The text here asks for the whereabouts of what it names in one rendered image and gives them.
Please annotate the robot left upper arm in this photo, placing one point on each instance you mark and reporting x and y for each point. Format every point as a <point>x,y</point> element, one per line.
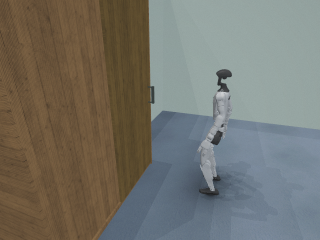
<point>220,100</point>

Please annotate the handle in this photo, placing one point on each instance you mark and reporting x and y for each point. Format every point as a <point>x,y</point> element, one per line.
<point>152,94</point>

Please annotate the right robot hand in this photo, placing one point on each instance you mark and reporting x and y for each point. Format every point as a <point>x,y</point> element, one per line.
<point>225,130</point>

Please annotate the left robot hand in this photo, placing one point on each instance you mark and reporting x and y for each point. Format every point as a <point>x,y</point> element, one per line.
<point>205,145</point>

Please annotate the wardrobe door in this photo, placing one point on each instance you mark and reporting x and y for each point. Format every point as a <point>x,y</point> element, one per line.
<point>53,69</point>
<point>125,31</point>

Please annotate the right robot foot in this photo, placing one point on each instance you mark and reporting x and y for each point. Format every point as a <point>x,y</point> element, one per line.
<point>217,178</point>

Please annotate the robot right upper arm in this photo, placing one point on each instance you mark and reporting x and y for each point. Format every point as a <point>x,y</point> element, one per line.
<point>230,106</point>

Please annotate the left robot forearm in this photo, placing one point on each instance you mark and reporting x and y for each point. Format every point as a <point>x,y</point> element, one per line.
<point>217,124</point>

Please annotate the right robot forearm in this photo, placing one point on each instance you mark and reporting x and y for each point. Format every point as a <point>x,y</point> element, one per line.
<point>227,118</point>

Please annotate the right robot shin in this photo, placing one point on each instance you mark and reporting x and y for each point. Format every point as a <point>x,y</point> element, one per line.
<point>213,164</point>

